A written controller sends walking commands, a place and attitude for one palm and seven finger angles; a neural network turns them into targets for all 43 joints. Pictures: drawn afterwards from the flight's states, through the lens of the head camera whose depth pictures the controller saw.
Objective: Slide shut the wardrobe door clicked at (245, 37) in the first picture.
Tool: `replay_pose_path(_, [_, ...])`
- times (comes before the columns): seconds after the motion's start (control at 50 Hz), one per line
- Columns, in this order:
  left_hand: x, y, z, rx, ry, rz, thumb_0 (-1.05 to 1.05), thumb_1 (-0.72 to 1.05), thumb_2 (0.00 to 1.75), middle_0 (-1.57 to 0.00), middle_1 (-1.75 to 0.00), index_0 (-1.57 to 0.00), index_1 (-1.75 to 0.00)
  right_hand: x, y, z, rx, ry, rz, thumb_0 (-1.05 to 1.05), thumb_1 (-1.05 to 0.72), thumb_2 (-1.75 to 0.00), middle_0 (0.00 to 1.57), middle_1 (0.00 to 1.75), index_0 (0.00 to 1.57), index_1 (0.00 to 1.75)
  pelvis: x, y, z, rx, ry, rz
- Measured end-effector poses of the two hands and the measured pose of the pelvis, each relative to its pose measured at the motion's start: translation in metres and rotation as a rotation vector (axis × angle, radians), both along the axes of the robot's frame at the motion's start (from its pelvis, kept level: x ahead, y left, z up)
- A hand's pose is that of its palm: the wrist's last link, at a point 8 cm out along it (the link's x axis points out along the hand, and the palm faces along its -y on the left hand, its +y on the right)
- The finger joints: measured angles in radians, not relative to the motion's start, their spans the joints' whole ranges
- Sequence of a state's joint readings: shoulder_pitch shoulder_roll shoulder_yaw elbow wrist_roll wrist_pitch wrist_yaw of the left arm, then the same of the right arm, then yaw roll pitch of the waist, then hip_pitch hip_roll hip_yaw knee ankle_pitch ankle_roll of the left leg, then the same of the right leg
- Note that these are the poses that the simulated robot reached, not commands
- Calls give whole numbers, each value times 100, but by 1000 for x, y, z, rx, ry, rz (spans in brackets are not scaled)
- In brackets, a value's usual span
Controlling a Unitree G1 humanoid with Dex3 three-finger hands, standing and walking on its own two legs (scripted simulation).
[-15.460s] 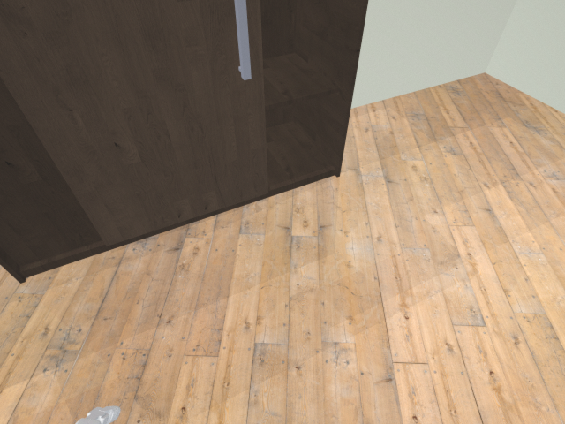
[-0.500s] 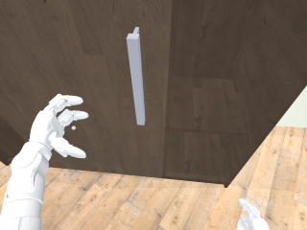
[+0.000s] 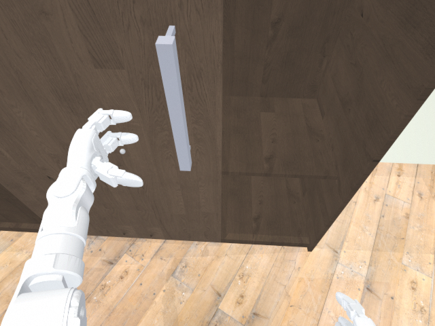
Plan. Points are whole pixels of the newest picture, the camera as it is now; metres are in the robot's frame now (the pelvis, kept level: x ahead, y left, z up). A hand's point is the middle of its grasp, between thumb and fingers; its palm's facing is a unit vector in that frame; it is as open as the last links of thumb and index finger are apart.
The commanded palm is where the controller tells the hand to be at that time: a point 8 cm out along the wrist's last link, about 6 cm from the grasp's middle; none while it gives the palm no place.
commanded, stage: move the hooked fingers beside the handle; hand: left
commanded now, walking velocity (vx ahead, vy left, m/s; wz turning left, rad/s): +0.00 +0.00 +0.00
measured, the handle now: (179, 110) +0.52 +0.09 +0.10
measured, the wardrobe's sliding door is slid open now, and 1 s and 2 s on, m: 0.41 0.41 0.41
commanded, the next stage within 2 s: feel for the door with the fingertips in 1.66 s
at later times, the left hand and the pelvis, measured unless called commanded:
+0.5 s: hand (152, 123) +0.47 +0.14 +0.11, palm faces -0.03 -1.00 -0.01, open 14.0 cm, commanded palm +0.45 +0.20 +0.11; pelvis +0.00 +0.00 -0.01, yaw -1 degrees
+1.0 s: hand (152, 125) +0.48 +0.14 +0.10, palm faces -0.05 -1.00 -0.01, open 13.9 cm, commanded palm +0.45 +0.20 +0.11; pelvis +0.00 +0.02 -0.01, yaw -1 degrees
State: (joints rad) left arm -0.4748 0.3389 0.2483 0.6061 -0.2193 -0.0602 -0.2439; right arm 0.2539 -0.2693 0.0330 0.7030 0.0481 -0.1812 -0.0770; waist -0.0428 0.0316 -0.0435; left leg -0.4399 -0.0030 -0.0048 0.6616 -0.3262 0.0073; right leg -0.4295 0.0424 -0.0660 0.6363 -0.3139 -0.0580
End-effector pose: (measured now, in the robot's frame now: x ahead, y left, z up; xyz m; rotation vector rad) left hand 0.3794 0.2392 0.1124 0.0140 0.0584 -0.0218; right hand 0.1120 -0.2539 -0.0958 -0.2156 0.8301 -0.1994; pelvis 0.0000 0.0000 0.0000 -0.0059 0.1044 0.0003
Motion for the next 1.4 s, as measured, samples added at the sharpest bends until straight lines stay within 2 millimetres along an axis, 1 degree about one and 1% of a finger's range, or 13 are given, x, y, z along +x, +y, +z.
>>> replay_pose_path(0.12, [19, -10, 6, 13, -50, -3, -1, -50, 30, -30, -120, -30, -120, -21, -8, -6, -8, 65, -26, 1, -90, -90, 20, 30, 21, 30, -1, -2, -2, 0, 16, -3])
replay_pose_path(0.24, [42, -19, 1, 10, -6, -15, -1, -50, 30, -31, -120, -30, -120, -42, -12, -12, -5, 132, -60, 1, -90, -90, 20, 30, 21, 30, -1, -3, -4, -1, 40, -6])
replay_pose_path(0.44, [67, -40, 2, -7, -29, -18, -1, -50, 30, -31, -120, -30, -120, -71, -10, -19, 14, 215, -96, 1, -90, -90, 20, 30, 20, 30, 0, -1, -6, 0, 71, -19])
replay_pose_path(0.58, [84, -41, -1, 6, -14, 2, -1, -50, 30, -31, -120, -31, -120, -86, -7, -21, 19, 251, -118, 1, -90, -90, 20, 30, 21, 30, -1, 1, -8, -2, 98, -29])
replay_pose_path(0.7, [87, -33, -4, -9, -23, -4, -1, -50, 30, -32, -121, -34, -123, -98, -4, -21, 20, 286, -134, 1, -90, -90, 20, 30, 21, 30, 0, 5, -9, -4, 109, -38])
replay_pose_path(0.76, [85, -28, -6, -4, -22, -1, -1, -50, 30, -32, -121, -34, -122, -101, -3, -20, 17, 291, -142, 1, -90, -90, 20, 30, 21, 30, 0, 7, -9, -7, 110, -38])
replay_pose_path(0.84, [81, -27, -7, 12, -27, -13, -1, -50, 30, -31, -120, -32, -121, -100, 0, -19, 13, 296, -133, 1, -90, -90, 20, 30, 20, 30, 0, 11, -10, -12, 110, -29])
replay_pose_path(0.98, [79, -38, -9, -9, -31, -26, -1, -50, 30, -31, -120, -31, -120, -90, 5, -20, 10, 275, -110, 1, -90, -90, 20, 30, 20, 30, 0, 16, -11, -16, 106, -21])
replay_pose_path(1.06, [81, -46, -9, 2, -29, -29, -1, -50, 30, -31, -120, -31, -120, -83, 8, -20, 15, 252, -98, 1, -90, -90, 20, 30, 20, 30, -1, 17, -11, -16, 106, -19])
replay_pose_path(1.12, [84, -47, -10, 0, -21, -17, -1, -50, 30, -31, -120, -31, -120, -80, 11, -21, 21, 244, -93, 1, -90, -90, 20, 30, 21, 30, -1, 18, -12, -14, 108, -22])
replay_pose_path(1.26, [82, -41, -6, 9, -43, 2, -1, -50, 30, -31, -120, -33, -122, -82, 13, -23, 41, 247, -98, 1, -90, -90, 20, 30, 21, 30, 1, 15, -11, -10, 108, -33])
replay_pose_path(1.34, [79, -34, -3, 9, -44, 9, -1, -50, 30, -31, -120, -32, -121, -84, 11, -24, 44, 258, -105, 1, -90, -90, 20, 30, 21, 30, 1, 13, -10, -10, 101, -32])
replay_pose_path(1.4, [74, -34, -3, 18, -40, -5, -1, -50, 30, -30, -120, -31, -121, -85, 8, -23, 41, 261, -106, 1, -90, -90, 20, 30, 21, 30, 1, 12, -10, -12, 96, -27])
